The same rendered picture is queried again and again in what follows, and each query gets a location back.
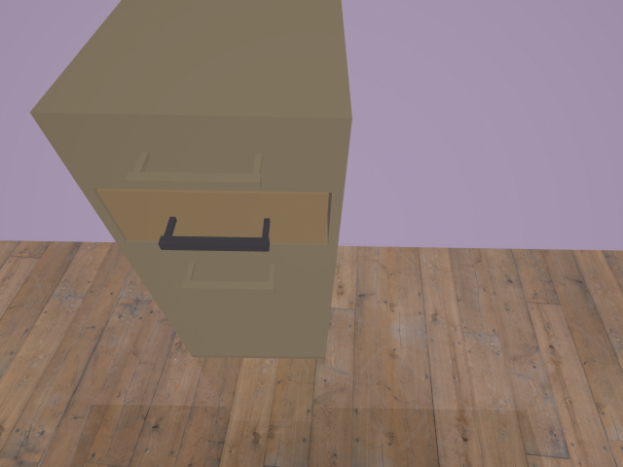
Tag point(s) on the handle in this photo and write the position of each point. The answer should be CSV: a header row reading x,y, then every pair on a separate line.
x,y
194,181
228,287
214,243

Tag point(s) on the cabinet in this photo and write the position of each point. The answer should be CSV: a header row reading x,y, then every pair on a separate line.
x,y
217,86

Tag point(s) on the drawer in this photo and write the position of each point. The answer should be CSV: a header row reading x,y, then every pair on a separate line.
x,y
295,217

